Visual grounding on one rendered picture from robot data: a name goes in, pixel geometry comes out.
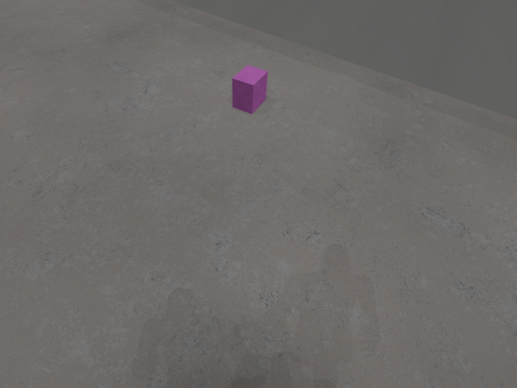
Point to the carton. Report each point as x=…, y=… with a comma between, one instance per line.
x=249, y=89

